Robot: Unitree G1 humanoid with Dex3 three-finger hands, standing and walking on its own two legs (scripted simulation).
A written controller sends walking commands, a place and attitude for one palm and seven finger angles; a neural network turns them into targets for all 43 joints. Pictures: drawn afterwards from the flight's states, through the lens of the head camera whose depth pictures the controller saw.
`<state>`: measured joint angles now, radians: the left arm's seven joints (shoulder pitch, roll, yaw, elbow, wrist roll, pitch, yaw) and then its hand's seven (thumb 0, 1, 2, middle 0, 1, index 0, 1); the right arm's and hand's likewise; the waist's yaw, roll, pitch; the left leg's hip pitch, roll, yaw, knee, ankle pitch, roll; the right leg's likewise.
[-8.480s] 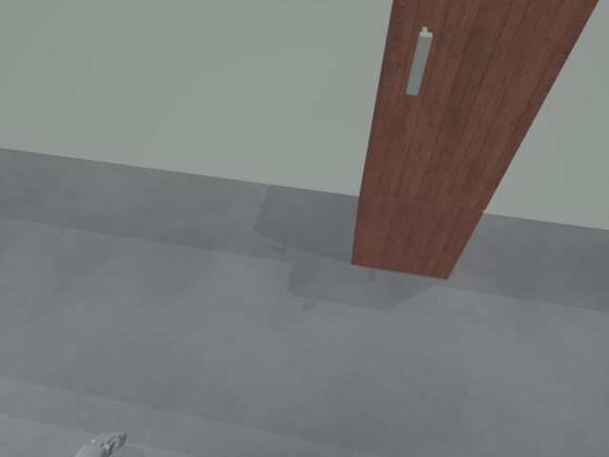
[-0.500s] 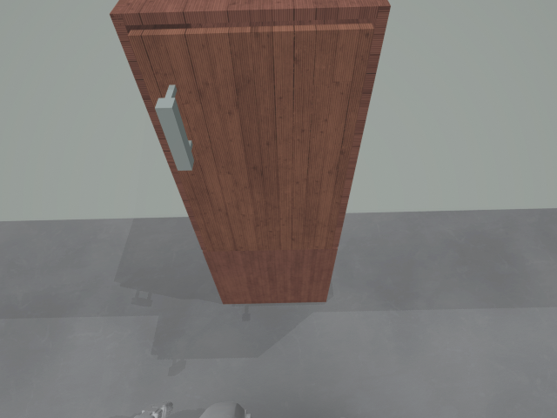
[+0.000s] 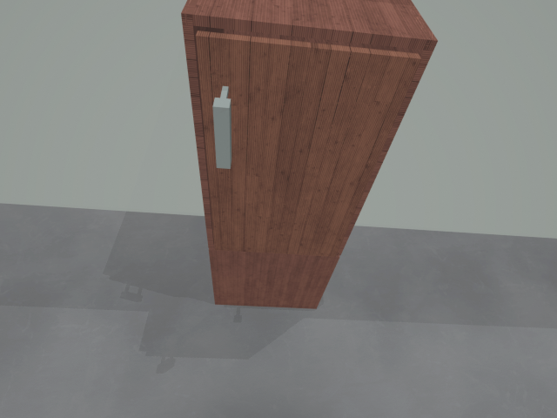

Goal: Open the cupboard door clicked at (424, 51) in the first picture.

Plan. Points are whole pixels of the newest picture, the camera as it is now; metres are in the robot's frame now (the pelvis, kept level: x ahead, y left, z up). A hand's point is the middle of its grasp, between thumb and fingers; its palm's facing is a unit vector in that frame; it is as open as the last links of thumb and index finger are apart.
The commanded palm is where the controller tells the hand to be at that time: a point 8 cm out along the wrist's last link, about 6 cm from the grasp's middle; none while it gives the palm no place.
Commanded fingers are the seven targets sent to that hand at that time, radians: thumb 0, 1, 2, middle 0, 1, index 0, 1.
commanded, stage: come to a stop and stand still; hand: left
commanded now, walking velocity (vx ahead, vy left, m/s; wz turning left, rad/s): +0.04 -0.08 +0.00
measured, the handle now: (224, 127) +0.55 +0.15 +0.10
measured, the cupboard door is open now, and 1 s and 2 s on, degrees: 0 0 0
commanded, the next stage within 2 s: look again from close up in 0.70 s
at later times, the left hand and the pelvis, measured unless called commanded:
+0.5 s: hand out of the picture -0.01 +0.09 -0.18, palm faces +0.06 -0.97 -0.22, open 7.2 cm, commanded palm none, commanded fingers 0.00 0.90 0.90 -0.20 -0.30 -0.20 -0.30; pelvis -0.02 -0.08 -0.01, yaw +2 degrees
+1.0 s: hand out of the picture -0.04 +0.09 -0.19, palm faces +0.05 -0.99 -0.16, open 7.4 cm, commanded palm none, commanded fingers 0.00 0.90 0.90 -0.20 -0.30 -0.20 -0.30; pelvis -0.02 -0.06 -0.01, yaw +1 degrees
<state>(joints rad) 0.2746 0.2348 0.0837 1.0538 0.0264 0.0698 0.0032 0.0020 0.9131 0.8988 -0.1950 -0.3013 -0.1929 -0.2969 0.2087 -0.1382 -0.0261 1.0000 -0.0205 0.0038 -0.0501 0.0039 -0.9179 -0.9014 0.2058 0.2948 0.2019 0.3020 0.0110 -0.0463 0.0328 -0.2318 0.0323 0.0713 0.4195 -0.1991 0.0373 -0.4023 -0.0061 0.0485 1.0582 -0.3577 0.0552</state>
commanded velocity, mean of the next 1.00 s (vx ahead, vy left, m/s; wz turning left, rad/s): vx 0.00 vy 0.00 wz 0.00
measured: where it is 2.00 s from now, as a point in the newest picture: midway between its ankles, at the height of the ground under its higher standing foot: outside the picture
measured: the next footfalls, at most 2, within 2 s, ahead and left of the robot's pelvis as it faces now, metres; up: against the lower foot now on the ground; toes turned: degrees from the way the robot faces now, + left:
right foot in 0.24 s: +0.06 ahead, -0.13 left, +0.00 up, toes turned +4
left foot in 1.98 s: +0.07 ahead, +0.04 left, +0.00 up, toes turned +7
